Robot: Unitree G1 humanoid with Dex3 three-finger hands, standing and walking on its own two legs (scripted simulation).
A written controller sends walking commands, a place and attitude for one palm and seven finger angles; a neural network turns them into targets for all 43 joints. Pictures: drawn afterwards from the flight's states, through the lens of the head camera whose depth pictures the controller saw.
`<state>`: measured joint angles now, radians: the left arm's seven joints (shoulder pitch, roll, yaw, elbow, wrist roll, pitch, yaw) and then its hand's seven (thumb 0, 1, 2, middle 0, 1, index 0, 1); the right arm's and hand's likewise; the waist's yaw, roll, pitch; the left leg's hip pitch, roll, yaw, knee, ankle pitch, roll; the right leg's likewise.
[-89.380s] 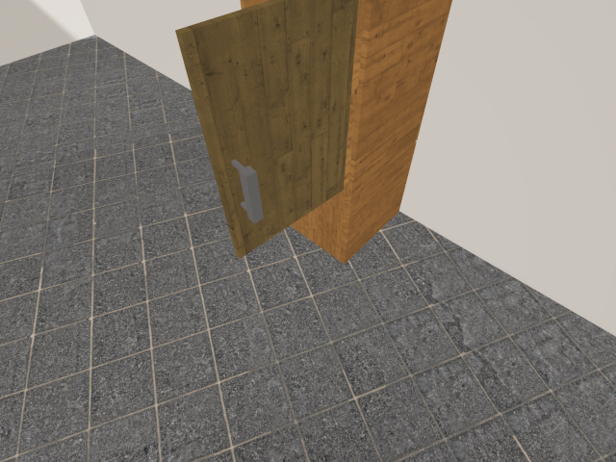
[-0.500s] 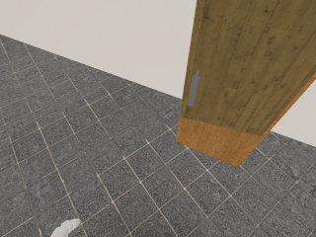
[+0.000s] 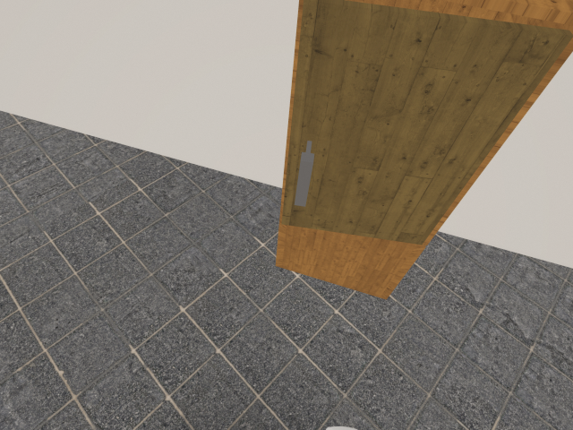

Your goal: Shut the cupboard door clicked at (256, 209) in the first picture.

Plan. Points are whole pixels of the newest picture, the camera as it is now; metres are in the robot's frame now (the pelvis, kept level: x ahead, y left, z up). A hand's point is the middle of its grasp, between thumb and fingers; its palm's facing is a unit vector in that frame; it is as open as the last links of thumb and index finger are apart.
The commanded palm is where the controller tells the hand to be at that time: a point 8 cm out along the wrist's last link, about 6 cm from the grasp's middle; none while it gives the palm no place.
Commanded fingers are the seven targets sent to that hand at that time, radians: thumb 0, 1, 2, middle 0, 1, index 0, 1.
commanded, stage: take the last steps up to it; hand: left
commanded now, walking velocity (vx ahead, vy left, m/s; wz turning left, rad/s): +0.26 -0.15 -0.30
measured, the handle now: (304, 173) +0.63 +0.00 -0.10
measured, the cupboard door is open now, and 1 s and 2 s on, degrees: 9 9 9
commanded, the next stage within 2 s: come to a stop and stand still in 0.52 s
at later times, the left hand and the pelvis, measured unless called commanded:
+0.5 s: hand out of the picture +0.11 +0.12 -0.19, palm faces -0.06 -0.98 -0.16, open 7.4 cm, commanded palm none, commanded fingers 0.00 0.90 0.90 -0.20 -0.30 -0.20 -0.30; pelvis +0.10 -0.06 -0.01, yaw -5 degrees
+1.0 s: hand (264, 333) +0.29 +0.05 -0.17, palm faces -0.14 -0.96 -0.25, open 7.4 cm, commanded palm none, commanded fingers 0.00 0.90 0.90 -0.20 -0.30 -0.20 -0.30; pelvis +0.18 -0.12 -0.01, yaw -7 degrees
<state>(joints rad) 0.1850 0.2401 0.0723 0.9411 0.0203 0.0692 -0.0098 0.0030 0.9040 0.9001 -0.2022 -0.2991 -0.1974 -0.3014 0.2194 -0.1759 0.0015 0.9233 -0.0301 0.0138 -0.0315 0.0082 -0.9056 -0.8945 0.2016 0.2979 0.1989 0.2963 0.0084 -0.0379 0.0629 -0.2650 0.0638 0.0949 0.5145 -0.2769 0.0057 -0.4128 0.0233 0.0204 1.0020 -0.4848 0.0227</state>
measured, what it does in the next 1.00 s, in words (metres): walks ahead: right foot, then left foot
